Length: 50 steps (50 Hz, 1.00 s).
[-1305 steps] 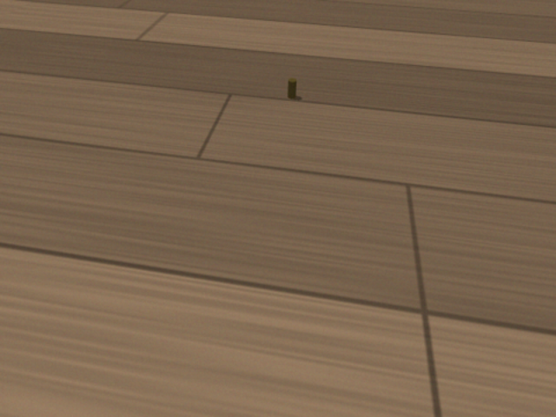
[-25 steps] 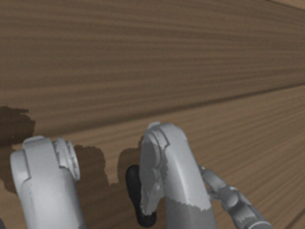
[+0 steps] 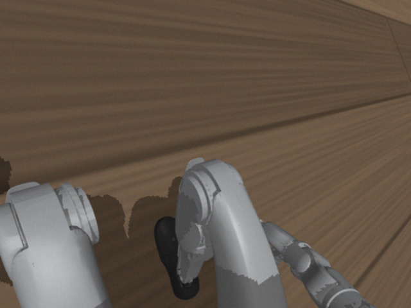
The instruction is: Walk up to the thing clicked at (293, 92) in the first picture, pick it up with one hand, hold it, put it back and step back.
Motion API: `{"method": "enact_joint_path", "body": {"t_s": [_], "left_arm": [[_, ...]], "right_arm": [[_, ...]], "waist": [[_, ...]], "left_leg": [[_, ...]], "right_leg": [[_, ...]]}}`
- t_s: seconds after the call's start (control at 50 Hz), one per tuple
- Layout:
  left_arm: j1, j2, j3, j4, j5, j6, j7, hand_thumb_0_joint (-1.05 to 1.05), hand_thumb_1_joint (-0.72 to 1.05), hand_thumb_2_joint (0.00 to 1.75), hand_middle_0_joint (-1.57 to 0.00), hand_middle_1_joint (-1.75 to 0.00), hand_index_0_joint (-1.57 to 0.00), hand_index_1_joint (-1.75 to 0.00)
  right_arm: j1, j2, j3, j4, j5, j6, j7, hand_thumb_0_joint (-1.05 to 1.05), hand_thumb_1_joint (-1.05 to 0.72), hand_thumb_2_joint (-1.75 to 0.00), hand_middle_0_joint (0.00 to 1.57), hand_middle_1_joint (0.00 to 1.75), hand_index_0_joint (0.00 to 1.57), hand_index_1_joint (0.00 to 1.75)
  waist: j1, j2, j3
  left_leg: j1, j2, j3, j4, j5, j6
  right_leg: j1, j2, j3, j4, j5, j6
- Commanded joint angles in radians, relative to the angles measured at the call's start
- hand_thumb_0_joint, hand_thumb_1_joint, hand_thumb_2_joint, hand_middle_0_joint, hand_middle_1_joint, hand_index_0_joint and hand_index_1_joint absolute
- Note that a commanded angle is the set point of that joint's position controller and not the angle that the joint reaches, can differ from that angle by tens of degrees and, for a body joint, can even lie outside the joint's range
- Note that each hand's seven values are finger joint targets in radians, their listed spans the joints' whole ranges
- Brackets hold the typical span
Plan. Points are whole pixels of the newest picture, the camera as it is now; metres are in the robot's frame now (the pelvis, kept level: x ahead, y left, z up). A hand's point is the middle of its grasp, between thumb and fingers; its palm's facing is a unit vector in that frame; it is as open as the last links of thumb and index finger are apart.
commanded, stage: lower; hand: left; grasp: from the side
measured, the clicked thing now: out of the picture +0.38 +0.32 -0.19
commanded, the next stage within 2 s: loosen in 0.56 s
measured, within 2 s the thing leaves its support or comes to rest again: rests again in 0.52 s
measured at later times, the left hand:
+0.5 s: hand out of the picture +0.38 +0.31 -0.18, palm faces +0.42 -0.91 -0.02, open 7.9 cm
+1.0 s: hand out of the picture +0.38 +0.31 -0.18, palm faces +0.42 -0.91 -0.01, open 9.4 cm
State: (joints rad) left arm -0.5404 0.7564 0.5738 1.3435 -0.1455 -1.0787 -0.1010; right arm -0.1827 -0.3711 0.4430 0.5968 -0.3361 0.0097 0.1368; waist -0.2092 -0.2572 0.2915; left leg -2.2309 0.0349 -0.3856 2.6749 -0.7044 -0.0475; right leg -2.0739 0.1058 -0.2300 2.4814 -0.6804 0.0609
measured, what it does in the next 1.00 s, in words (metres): stands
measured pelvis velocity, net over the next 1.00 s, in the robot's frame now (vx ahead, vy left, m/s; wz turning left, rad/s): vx -0.01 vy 0.01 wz -0.03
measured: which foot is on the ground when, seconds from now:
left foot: down 0.00-1.00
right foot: down 0.00-1.00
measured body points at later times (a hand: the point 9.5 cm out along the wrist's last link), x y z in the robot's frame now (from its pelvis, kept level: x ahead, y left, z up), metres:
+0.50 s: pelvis +0.00 +0.00 +0.00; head +0.21 +0.19 +0.34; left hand +0.35 +0.36 -0.18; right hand +0.19 -0.24 -0.03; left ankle +0.08 +0.13 -0.24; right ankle +0.12 -0.12 -0.24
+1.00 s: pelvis -0.01 +0.01 +0.00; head +0.21 +0.20 +0.33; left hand +0.35 +0.36 -0.18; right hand +0.19 -0.23 -0.03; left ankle +0.08 +0.13 -0.24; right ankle +0.12 -0.12 -0.24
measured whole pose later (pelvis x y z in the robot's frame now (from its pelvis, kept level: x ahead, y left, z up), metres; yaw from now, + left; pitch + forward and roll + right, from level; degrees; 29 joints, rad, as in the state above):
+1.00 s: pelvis -0.01 +0.01 +0.00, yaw -2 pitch +9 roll -17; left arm -0.51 0.80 0.54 1.39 -0.14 -1.16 -0.02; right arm -0.22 -0.37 0.51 0.56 -0.37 0.00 0.15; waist -0.20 -0.30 0.33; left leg -2.20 0.04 -0.43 2.70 -0.71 -0.03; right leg -2.03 0.13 -0.26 2.46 -0.66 0.07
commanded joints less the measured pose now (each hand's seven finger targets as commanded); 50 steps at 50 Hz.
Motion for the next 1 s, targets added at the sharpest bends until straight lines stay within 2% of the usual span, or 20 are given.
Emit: {"method": "enact_joint_path", "body": {"t_s": [0.0, 0.1, 0.2, 0.24, 0.34, 0.48, 0.52, 0.54, 0.58, 0.6, 0.62, 0.64, 0.66, 0.72, 0.74, 0.78, 0.86, 0.88, 0.96, 0.98], "left_arm": [[-0.179, 0.188, 0.005, -0.167, -0.017, -0.095, 0.017, 0.0, 0.34, 1.24, -1.28, -1.37, -1.3, -1.36], [-0.171, 0.186, -0.003, -0.154, -0.023, -0.105, 0.034, 0.0, 0.35, 1.24, -1.25, -1.34, -1.26, -1.33], [-0.184, 0.2, -0.016, -0.143, -0.004, -0.119, 0.047, 0.0, 0.36, 1.24, -1.27, -1.35, -1.28, -1.34], [-0.164, 0.211, 0.003, -0.128, -0.009, -0.123, 0.051, 0.0, 0.37, 1.24, -1.27, -1.34, -1.28, -1.34], [-0.137, 0.198, 0.002, -0.101, -0.005, -0.13, 0.063, 0.0, 0.38, 1.27, -1.28, -1.36, -1.3, -1.36], [-0.153, 0.215, 0.002, -0.119, -0.009, -0.147, 0.07, 0.0, 0.36, 1.25, -1.27, -1.33, -1.28, -1.33], [-0.163, 0.192, -0.015, -0.119, -0.014, -0.152, 0.068, 0.0, 0.41, 1.26, -1.27, -1.33, -1.28, -1.34], [-0.164, 0.217, 0.0, -0.113, -0.011, -0.155, 0.071, 0.0, 0.41, 1.25, -1.28, -1.33, -1.28, -1.33], [-0.15, 0.203, -0.013, -0.1, -0.007, -0.157, 0.071, 0.0, 0.41, 1.26, -1.27, -1.33, -1.28, -1.33], [-0.137, 0.218, 0.0, -0.098, -0.006, -0.157, 0.073, 0.0, 0.41, 1.25, -1.27, -1.32, -1.28, -1.33], [-0.159, 0.203, -0.021, -0.111, -0.003, -0.162, 0.072, 0.0, 0.41, 1.26, -1.27, -1.33, -1.28, -1.33], [-0.15, 0.204, -0.018, -0.101, -0.004, -0.163, 0.072, 0.0, 0.41, 1.26, -1.27, -1.34, -1.28, -1.34], [-0.131, 0.209, -0.009, -0.096, -0.002, -0.163, 0.076, 0.0, 0.38, 1.18, -1.31, -1.3, -1.32, -1.3], [-0.15, 0.191, -0.03, -0.098, 0.001, -0.169, 0.076, 0.0, 0.26, 0.94, -1.14, -1.06, -1.16, -1.06], [-0.145, 0.225, -0.001, -0.101, -0.003, -0.168, 0.082, 0.0, 0.2, 0.86, -1.1, -1.02, -1.12, -1.0], [-0.139, 0.215, -0.012, -0.092, -0.002, -0.166, 0.084, 0.0, 0.08, 0.73, -1.03, -0.92, -1.04, -0.91], [-0.143, 0.219, -0.012, -0.091, 0.0, -0.164, 0.087, 0.0, -0.16, 0.56, -0.79, -0.69, -0.8, -0.69], [-0.142, 0.197, -0.029, -0.09, 0.0, -0.163, 0.085, 0.0, -0.17, 0.51, -0.76, -0.64, -0.76, -0.64], [-0.134, 0.186, -0.035, -0.068, -0.001, -0.156, 0.085, 0.0, -0.28, 0.41, -0.64, -0.52, -0.64, -0.52], [-0.127, 0.21, -0.019, -0.068, -0.001, -0.151, 0.087, 0.0, -0.32, 0.38, -0.62, -0.49, -0.61, -0.49]], "right_arm": [[0.026, -0.349, -0.108, -0.026, -0.007, 0.001, -0.012, 0.0, -0.91, -0.9, 0.2, 0.3, 0.2, 0.3], [0.023, -0.347, -0.1, -0.028, -0.008, -0.005, -0.012, 0.0, -0.9, -0.9, 0.2, 0.3, 0.2, 0.3], [0.015, -0.349, -0.093, -0.027, -0.015, -0.005, -0.011, 0.0, -0.89, -0.9, 0.2, 0.3, 0.2, 0.3], [0.009, -0.35, -0.089, -0.031, -0.017, -0.003, -0.01, 0.0, -0.9, -0.9, 0.2, 0.3, 0.2, 0.3], [-0.005, -0.361, -0.086, -0.04, -0.02, -0.003, -0.008, 0.0, -0.89, -0.9, 0.2, 0.3, 0.2, 0.3], [-0.006, -0.357, -0.073, -0.045, -0.028, -0.007, -0.007, 0.0, -0.89, -0.9, 0.2, 0.3, 0.2, 0.3], [-0.016, -0.358, -0.072, -0.051, -0.027, -0.011, -0.008, 0.0, -0.89, -0.9, 0.2, 0.3, 0.2, 0.3], [-0.017, -0.365, -0.075, -0.045, -0.025, -0.011, -0.008, 0.0, -0.89, -0.9, 0.2, 0.3, 0.2, 0.3], [-0.011, -0.361, -0.07, -0.039, -0.031, -0.012, -0.007, 0.0, -0.89, -0.9, 0.2, 0.3, 0.2, 0.3], [-0.011, -0.361, -0.069, -0.042, -0.03, -0.011, -0.009, 0.0, -0.89, -0.9, 0.2, 0.3, 0.2, 0.3], [-0.017, -0.362, -0.066, -0.05, -0.033, -0.011, -0.008, 0.0, -0.89, -0.9, 0.2, 0.3, 0.2, 0.3], [-0.016, -0.361, -0.062, -0.053, -0.033, -0.009, -0.007, 0.0, -0.89, -0.9, 0.2, 0.3, 0.2, 0.3], [-0.018, -0.365, -0.066, -0.05, -0.032, -0.009, -0.007, 0.0, -0.89, -0.9, 0.2, 0.3, 0.2, 0.3], [-0.022, -0.365, -0.061, -0.052, -0.036, -0.007, -0.005, 0.0, -0.9, -0.89, 0.2, 0.3, 0.2, 0.3], [-0.013, -0.367, -0.063, -0.047, -0.035, -0.008, -0.007, 0.0, -0.91, -0.89, 0.2, 0.3, 0.2, 0.3], [-0.018, -0.369, -0.064, -0.051, -0.036, -0.007, -0.006, 0.0, -0.91, -0.89, 0.2, 0.3, 0.2, 0.3], [-0.02, -0.362, -0.058, -0.053, -0.037, -0.006, -0.005, 0.0, -0.91, -0.9, 0.2, 0.3, 0.2, 0.3], [-0.024, -0.362, -0.059, -0.055, -0.038, -0.007, -0.004, 0.0, -0.91, -0.9, 0.2, 0.3, 0.2, 0.3], [-0.021, -0.365, -0.06, -0.055, -0.037, -0.006, -0.005, 0.0, -0.91, -0.9, 0.2, 0.3, 0.2, 0.3], [-0.021, -0.365, -0.061, -0.054, -0.034, -0.006, -0.005, 0.0, -0.92, -0.9, 0.2, 0.3, 0.2, 0.3]], "waist": [[-0.077, 0.544, -0.611], [-0.081, 0.503, -0.597], [-0.092, 0.522, -0.563], [-0.081, 0.516, -0.568], [-0.08, 0.525, -0.542], [-0.091, 0.517, -0.557], [-0.104, 0.508, -0.538], [-0.099, 0.508, -0.516], [-0.102, 0.509, -0.537], [-0.095, 0.504, -0.543], [-0.106, 0.509, -0.541], [-0.105, 0.514, -0.531], [-0.093, 0.518, -0.516], [-0.108, 0.525, -0.51], [-0.097, 0.523, -0.525], [-0.1, 0.516, -0.511], [-0.099, 0.511, -0.507], [-0.104, 0.513, -0.507], [-0.108, 0.493, -0.497], [-0.093, 0.491, -0.496]], "left_leg": [[0.414, 0.051, 0.122, -0.317, 0.134, 0.01], [0.383, 0.049, 0.122, -0.294, 0.118, 0.021], [0.393, 0.055, 0.113, -0.304, 0.119, 0.016], [0.383, 0.052, 0.116, -0.296, 0.102, 0.019], [0.408, 0.059, 0.097, -0.322, 0.115, 0.009], [0.393, 0.057, 0.104, -0.294, 0.119, 0.017], [0.392, 0.059, 0.098, -0.299, 0.097, 0.018], [0.379, 0.061, 0.093, -0.304, 0.078, 0.018], [0.388, 0.059, 0.096, -0.292, 0.095, 0.018], [0.389, 0.06, 0.095, -0.292, 0.105, 0.018], [0.397, 0.061, 0.092, -0.295, 0.106, 0.016], [0.393, 0.059, 0.088, -0.301, 0.098, 0.015], [0.395, 0.061, 0.086, -0.307, 0.096, 0.013], [0.411, 0.064, 0.074, -0.315, 0.109, 0.009], [0.407, 0.063, 0.082, -0.302, 0.111, 0.013], [0.409, 0.064, 0.081, -0.306, 0.111, 0.012], [0.392, 0.063, 0.083, -0.305, 0.095, 0.015], [0.395, 0.062, 0.081, -0.307, 0.091, 0.014], [0.393, 0.063, 0.074, -0.309, 0.098, 0.015], [0.379, 0.063, 0.081, -0.305, 0.084, 0.019]], "right_leg": [[0.262, 0.018, -0.12, -0.19, 0.223, -0.072], [0.276, 0.023, -0.118, -0.206, 0.225, -0.067], [0.26, 0.026, -0.129, -0.198, 0.22, -0.069], [0.268, 0.029, -0.129, -0.204, 0.209, -0.068], [0.252, 0.028, -0.146, -0.19, 0.21, -0.069], [0.284, 0.036, -0.143, -0.2, 0.226, -0.066], [0.267, 0.037, -0.151, -0.204, 0.208, -0.065], [0.247, 0.035, -0.152, -0.199, 0.193, -0.066], [0.271, 0.039, -0.151, -0.199, 0.212, -0.064], [0.273, 0.039, -0.151, -0.198, 0.219, -0.066], [0.271, 0.038, -0.155, -0.198, 0.218, -0.065], [0.27, 0.039, -0.159, -0.198, 0.211, -0.065], [0.258, 0.038, -0.16, -0.193, 0.208, -0.067], [0.257, 0.036, -0.165, -0.186, 0.219, -0.065], [0.264, 0.04, -0.16, -0.191, 0.221, -0.066], [0.259, 0.039, -0.16, -0.194, 0.218, -0.066], [0.262, 0.042, -0.163, -0.2, 0.208, -0.066], [0.261, 0.042, -0.164, -0.2, 0.206, -0.065], [0.258, 0.042, -0.166, -0.201, 0.21, -0.063], [0.253, 0.043, -0.161, -0.205, 0.2, -0.065]]}}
